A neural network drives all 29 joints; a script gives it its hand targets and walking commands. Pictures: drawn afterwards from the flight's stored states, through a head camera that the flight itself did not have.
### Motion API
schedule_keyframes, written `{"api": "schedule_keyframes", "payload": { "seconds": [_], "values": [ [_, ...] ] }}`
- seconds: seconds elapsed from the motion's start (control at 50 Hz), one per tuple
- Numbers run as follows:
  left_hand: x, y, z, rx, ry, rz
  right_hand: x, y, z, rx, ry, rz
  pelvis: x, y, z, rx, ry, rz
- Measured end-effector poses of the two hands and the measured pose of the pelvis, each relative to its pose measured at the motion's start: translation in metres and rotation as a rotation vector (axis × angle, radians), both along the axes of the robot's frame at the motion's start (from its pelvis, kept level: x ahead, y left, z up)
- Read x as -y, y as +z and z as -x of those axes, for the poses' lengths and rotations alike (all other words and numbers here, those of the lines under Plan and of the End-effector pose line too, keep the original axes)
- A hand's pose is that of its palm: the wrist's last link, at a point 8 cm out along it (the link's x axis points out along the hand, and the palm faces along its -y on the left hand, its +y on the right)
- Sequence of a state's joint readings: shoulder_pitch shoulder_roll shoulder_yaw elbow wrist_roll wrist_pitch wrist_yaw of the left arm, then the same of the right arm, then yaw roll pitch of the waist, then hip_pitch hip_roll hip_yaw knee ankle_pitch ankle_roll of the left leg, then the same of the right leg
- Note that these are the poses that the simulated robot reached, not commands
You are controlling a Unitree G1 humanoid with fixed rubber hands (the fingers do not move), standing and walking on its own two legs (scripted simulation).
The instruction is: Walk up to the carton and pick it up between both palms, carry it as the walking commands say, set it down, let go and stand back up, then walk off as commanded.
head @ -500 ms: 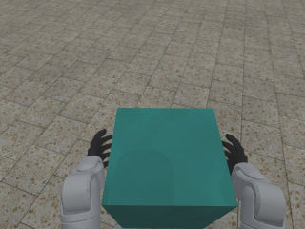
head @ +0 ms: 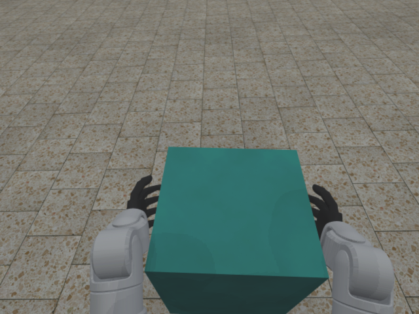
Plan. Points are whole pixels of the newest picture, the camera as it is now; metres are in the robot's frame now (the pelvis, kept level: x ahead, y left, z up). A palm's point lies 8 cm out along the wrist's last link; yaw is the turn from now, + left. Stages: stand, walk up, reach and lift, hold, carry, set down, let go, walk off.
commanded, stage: carry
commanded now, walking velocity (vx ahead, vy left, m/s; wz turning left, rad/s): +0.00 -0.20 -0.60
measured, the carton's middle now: (228, 238) +0.27 -0.01 +0.00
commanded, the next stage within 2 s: none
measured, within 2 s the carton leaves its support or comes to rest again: neither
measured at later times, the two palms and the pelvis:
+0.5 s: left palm (258, 244) +0.21 -0.05 +0.11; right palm out of the picture +0.11 -0.35 +0.12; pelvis -0.08 -0.13 +0.02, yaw -17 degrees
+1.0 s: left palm out of the picture +0.09 -0.28 +0.07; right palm out of the picture -0.08 -0.54 +0.09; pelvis -0.21 -0.28 +0.01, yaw -34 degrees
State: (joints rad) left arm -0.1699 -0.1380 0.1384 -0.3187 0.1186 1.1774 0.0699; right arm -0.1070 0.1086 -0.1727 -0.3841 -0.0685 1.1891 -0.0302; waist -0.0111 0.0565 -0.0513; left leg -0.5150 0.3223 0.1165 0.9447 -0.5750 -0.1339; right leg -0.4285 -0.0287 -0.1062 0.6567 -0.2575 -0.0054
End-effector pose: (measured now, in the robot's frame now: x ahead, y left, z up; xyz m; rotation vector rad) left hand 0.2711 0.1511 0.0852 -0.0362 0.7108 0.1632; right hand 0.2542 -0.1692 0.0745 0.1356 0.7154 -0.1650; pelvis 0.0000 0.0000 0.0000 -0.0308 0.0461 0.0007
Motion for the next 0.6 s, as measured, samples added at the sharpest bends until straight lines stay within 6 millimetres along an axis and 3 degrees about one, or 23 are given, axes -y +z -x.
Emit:
{"api": "schedule_keyframes", "payload": {
  "seconds": [0.12, 0.28, 0.4, 0.52, 0.6],
  "values": [
    [0.055, -0.013, 0.015, -0.047, -0.066, -0.002, 0.053, -0.011, 0.036, -0.047, -0.079, -0.018, 0.038, 0.004, 0.021, -0.009, -0.066, -0.023],
    [0.101, -0.015, 0.037, 0.012, -0.1, 0.073, 0.098, 0.009, 0.069, 0.01, -0.109, 0.065, 0.079, 0.0, 0.045, -0.017, -0.134, -0.005],
    [0.145, 0.001, 0.055, -0.012, -0.165, 0.096, 0.137, 0.028, 0.11, -0.013, -0.171, 0.089, 0.107, 0.019, 0.065, 0.007, -0.23, 0.008],
    [0.211, 0.023, 0.058, 0.046, -0.276, 0.075, 0.194, 0.041, 0.147, 0.041, -0.269, 0.085, 0.142, 0.02, 0.088, 0.005, -0.319, 0.034],
    [0.272, 0.021, 0.069, 0.054, -0.348, 0.05, 0.246, 0.031, 0.179, 0.046, -0.336, 0.067, 0.18, 0.011, 0.107, 0.002, -0.378, 0.028]
  ]
}}
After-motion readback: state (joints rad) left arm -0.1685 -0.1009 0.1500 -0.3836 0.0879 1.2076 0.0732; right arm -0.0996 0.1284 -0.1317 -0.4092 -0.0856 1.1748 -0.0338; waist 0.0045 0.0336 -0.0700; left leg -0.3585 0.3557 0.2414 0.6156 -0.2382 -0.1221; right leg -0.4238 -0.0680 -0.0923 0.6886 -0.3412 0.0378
